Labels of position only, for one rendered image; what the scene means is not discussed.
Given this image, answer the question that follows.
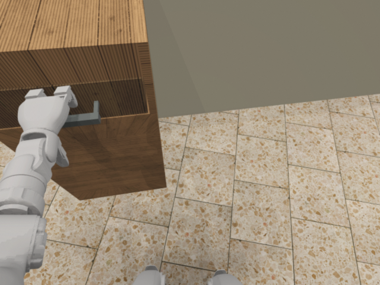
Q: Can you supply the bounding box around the left robot upper arm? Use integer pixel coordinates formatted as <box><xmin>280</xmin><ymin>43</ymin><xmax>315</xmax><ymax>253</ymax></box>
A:
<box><xmin>0</xmin><ymin>214</ymin><xmax>48</xmax><ymax>285</ymax></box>

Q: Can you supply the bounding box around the drawer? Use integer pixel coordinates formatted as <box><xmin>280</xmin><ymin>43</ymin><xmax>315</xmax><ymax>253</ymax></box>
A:
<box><xmin>0</xmin><ymin>77</ymin><xmax>148</xmax><ymax>129</ymax></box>

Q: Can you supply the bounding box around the handle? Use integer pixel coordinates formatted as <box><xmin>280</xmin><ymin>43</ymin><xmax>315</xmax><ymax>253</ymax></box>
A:
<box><xmin>62</xmin><ymin>101</ymin><xmax>101</xmax><ymax>128</ymax></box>

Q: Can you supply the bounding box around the left robot forearm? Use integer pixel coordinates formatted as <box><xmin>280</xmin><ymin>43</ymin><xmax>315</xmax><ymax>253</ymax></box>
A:
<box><xmin>0</xmin><ymin>128</ymin><xmax>59</xmax><ymax>218</ymax></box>

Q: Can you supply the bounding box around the cabinet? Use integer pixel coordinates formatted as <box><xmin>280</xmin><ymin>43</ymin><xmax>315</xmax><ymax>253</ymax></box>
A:
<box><xmin>0</xmin><ymin>0</ymin><xmax>167</xmax><ymax>201</ymax></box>

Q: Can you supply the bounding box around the robot left thigh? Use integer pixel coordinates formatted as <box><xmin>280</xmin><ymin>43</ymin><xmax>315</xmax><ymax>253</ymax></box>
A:
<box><xmin>132</xmin><ymin>270</ymin><xmax>166</xmax><ymax>285</ymax></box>

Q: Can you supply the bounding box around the left robot shin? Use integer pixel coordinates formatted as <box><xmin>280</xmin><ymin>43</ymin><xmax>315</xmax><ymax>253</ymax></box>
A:
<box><xmin>145</xmin><ymin>265</ymin><xmax>159</xmax><ymax>271</ymax></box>

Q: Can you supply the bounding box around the left robot hand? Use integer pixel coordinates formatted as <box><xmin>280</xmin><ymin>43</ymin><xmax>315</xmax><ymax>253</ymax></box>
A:
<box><xmin>18</xmin><ymin>85</ymin><xmax>78</xmax><ymax>167</ymax></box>

